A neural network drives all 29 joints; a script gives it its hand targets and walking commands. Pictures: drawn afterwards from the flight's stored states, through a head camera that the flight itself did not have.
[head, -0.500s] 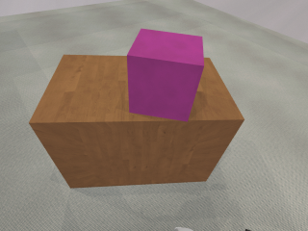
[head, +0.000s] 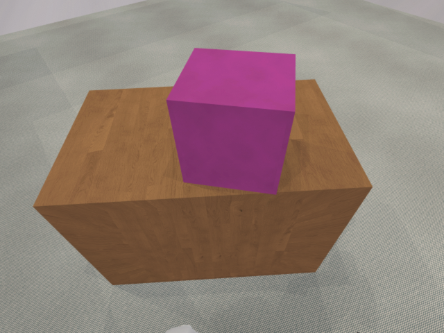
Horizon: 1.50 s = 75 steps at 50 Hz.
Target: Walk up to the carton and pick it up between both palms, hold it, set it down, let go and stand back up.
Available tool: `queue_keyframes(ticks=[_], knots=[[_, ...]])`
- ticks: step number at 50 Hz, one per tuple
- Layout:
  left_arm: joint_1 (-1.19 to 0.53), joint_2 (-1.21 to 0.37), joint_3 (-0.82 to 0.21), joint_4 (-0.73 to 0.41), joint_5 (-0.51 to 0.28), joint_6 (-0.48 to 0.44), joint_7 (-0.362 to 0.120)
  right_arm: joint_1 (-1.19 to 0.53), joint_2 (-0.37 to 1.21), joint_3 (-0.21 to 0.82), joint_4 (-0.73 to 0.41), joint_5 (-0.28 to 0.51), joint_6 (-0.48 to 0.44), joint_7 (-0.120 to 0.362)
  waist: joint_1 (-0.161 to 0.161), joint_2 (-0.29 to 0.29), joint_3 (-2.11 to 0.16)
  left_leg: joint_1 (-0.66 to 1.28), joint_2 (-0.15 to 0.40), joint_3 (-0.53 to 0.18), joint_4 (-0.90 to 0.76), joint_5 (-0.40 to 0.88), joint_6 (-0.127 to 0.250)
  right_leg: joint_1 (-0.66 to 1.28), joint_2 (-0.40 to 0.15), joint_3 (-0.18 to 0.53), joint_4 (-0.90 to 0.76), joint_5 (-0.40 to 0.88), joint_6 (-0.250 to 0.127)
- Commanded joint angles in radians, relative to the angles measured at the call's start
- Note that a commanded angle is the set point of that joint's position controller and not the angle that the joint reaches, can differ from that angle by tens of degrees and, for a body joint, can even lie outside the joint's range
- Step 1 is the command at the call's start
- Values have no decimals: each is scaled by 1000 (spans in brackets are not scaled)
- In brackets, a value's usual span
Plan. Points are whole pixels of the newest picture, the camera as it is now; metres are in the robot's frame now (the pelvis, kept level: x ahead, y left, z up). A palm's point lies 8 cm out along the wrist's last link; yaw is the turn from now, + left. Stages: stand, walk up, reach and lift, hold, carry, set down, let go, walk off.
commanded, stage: walk up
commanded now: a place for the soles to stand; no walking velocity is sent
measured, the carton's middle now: (235, 122) +0.62 -0.04 +0.02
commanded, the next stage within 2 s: none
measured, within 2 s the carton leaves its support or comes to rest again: neither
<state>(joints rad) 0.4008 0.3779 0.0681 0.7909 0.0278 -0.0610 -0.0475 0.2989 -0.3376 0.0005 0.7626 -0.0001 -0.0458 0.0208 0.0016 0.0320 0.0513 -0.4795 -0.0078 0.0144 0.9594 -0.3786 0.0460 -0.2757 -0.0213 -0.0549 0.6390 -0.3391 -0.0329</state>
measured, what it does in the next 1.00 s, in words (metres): walks ahead: left foot, then right foot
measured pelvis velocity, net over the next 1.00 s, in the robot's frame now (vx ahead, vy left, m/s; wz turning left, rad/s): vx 0.19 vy -0.06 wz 0.01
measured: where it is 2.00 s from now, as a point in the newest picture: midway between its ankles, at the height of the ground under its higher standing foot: outside the picture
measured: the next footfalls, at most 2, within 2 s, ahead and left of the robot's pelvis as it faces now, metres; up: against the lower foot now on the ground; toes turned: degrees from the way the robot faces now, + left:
left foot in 0.12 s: +0.14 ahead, +0.12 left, +0.00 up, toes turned +1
right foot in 0.78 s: +0.27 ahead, -0.13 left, +0.00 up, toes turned +1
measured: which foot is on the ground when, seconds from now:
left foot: up 0.00-0.10, down 0.12-0.80, up 0.82-1.00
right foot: down 0.00-0.12, up 0.14-0.76, down 0.78-1.00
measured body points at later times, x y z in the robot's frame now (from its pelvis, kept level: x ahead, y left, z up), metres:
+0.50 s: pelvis +0.10 +0.05 +0.01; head +0.11 +0.10 +0.45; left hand +0.18 +0.35 -0.13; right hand +0.18 -0.25 -0.07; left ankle +0.10 +0.12 -0.73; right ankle +0.11 -0.12 -0.66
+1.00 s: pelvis +0.19 -0.06 +0.00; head +0.22 -0.09 +0.45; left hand +0.26 +0.25 -0.09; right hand +0.26 -0.34 -0.13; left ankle +0.20 +0.10 -0.66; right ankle +0.23 -0.13 -0.73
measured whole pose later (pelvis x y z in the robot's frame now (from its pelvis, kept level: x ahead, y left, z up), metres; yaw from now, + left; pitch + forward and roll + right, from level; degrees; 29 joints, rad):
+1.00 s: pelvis +0.19 -0.06 +0.00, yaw +1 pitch -2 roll +4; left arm 0.32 0.37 0.06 0.79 0.03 -0.05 -0.05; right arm 0.34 -0.34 0.00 0.77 0.00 -0.06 -0.01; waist 0.00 0.00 0.07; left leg -0.46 -0.01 0.01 1.03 -0.40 0.01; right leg -0.32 0.00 0.01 0.65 -0.30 -0.06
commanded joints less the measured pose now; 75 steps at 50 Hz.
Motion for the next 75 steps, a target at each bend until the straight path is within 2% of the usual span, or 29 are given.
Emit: queue_keyframes(ticks=[1, 4, 5, 6, 7, 8, 12, 17, 20, 29, 33, 35, 37, 38, 39, 40, 41, 44, 45, 48, 56, 59, 63, 64, 65, 66, 68, 71, 75], knots=[[0, 302, 86, -82, -20, -30, 23, -60, -259, -88, -42, -18, -55, 3, 56, -207, 12, -148, 90, -26, -210, -11, -3, 214, -319, 326, -281, 27, -221], [-124, 251, 55, -112, -21, -13, 21, 182, -273, -114, 35, -11, -82, -14, -90, -108, -121, 325, 43, -43, -512, 146, 18, 8, -221, 139, 59, 283, -120], [-111, 170, 32, -124, -20, -12, 18, 276, -340, -142, 66, -19, -92, -32, -120, 81, -169, 449, 132, -220, -608, 79, 5, -92, -95, 41, 334, 186, -61], [-28, 117, 24, -111, -32, -3, 12, 253, -418, -157, 45, -31, -92, -41, -64, 199, -147, 553, 319, -619, -683, -101, 55, -341, 30, 30, 493, -141, -1], [-24, 221, 48, -97, -22, 14, 17, 202, -430, -163, 17, -8, -85, -44, -65, 93, -89, 524, 400, -798, -774, -310, 83, -469, 41, 95, 539, -178, -1], [-87, 284, 59, -85, -17, 25, 18, 162, -425, -162, 22, 5, -84, -44, -63, 2, 3, 423, 391, -755, -767, -335, 85, -482, -5, 153, 562, -126, -3], [-35, 248, 54, -17, -29, 42, -2, 106, -321, -131, 18, 5, -90, -47, -3, 52, 127, 230, 259, -464, -788, -85, -87, -349, -32, 181, 462, 74, 3], [-102, 242, 56, -29, -22, 45, 4, 127, -314, -131, 17, 8, -93, -46, -25, 117, 82, 394, 231, -373, -735, 157, -53, -405, -26, 169, 400, 123, 24], [-96, 243, 48, -22, -19, 51, 4, 140, -309, -130, 15, 13, -87, -49, -39, 130, 53, 445, 220, -332, -706, 277, -86, -394, -12, 166, 378, 124, 29], [-210, 223, 41, -75, -18, 45, 8, 180, -313, -130, 9, 9, -80, -60, -71, 83, 68, 572, 268, -318, -624, 544, 30, -482, -31, 138, 307, 45, 19], [-273, 215, 38, -109, -12, 27, 2, 156, -323, -128, -11, -1, -74, -52, -78, 65, 66, 555, 313, -307, -585, 495, 154, -457, -65, 96, 169, -70, 9], [-240, 212, 45, -106, -16, 10, -5, 81, -357, -134, -39, -8, -69, -44, -41, 139, 47, 470, 335, -263, -543, 441, 195, -314, -75, 98, 60, -132, -8], [-90, 205, 54, -48, -17, -8, 1, -12, -333, -118, -57, -9, -61, -40, 65, 51, -17, 303, 254, -157, -388, 420, 126, 15, -47, 71, -208, 52, -33], [50, 245, 78, -1, -8, -17, 14, -10, -277, -99, -63, -10, -58, -36, 129, -38, -89, 201, 143, -82, -129, 431, 70, 232, -28, 111, -232, 93, -34], [144, 314, 102, 25, 6, -23, 27, 28, -189, -63, -73, 5, -61, -33, 154, -225, -150, 12, 29, -48, 86, 193, 20, 376, -175, 343, -268, -6, -47], [69, 360, 94, -3, 0, -31, 32, 60, -178, -56, -72, 7, -55, -31, 84, -278, -88, -233, -99, -34, 172, -118, -7, 396, -341, 715, -392, -149, -120], [23, 367, 100, -17, -14, -23, 26, 54, -285, -78, -47, -5, -44, -37, 83, -164, -61, -225, -43, -126, 231, -139, 12, 276, -383, 783, -424, -298, -146], [-76, 272, 78, -37, -24, -22, 30, 62, -286, -89, -8, 4, -41, -29, 29, -119, 61, -190, 20, -142, 181, 11, -6, 159, -239, 477, -383, -53, -47], [-71, 248, 72, -50, -22, -25, 32, 86, -265, -90, 3, 6, -38, -25, 19, -170, 48, -170, 31, -113, 152, 41, -15, 147, -211, 396, -381, 84, -20], [-31, 238, 65, -49, -27, -24, 38, 84, -234, -86, 12, 7, -17, -26, 31, -170, -6, -103, 28, -102, 101, 89, -35, 150, -181, 315, -350, 277, 7], [0, 217, 39, -53, -34, -10, 75, -1, -209, -73, 2, 7, 9, -55, 43, -171, -13, -77, 37, -110, -66, 45, -32, 200, -230, 275, -194, 774, -57], [-9, 240, 39, -53, -33, -7, 80, -34, -210, -72, -8, -4, 8, -54, 53, -153, -60, -29, 54, -76, -166, 17, -15, 220, -267, 316, -164, 719, -90], [-129, 233, 18, -55, -37, 1, 73, 11, -199, -73, 14, -15, -5, -52, -19, -141, -64, 216, 49, -16, -398, 126, 18, 34, -237, 227, -90, 586, -102], [-150, 206, 7, -53, -41, 6, 69, 50, -215, -81, 37, -19, -15, -54, -40, -136, -80, 326, 66, -65, -537, 244, 28, -36, -208, 212, -45, 474, -74], [-180, 168, -5, -62, -45, 5, 65, 77, -257, -95, 43, -30, -23, -58, -58, -22, -98, 401, 170, -236, -588, 266, 60, -109, -148, 173, 39, 309, -29], [-165, 144, -8, -61, -49, 12, 59, -1, -299, -93, 21, -33, -31, -59, -13, 54, -72, 341, 309, -468, -664, 225, 131, -153, -15, 101, 111, 7, 17], [-108, 211, 13, -10, -47, 32, 57, -99, -301, -87, 3, -28, -26, -48, 17, 48, -1, 122, 362, -460, -658, -94, 217, -73, 2, 79, 126, -268, 14], [-88, 177, 9, 25, -30, 23, 42, -127, -245, -62, -1, -29, -10, -35, 37, 63, 21, 22, 243, -326, -649, -221, 120, 56, 3, 76, -44, -118, -16], [-162, 225, 11, 8, -9, 3, 46, -132, -215, -53, 16, -22, -4, -23, 11, 40, 19, 63, 96, -199, -551, -163, 16, 0, -104, 269, -264, -259, -50]])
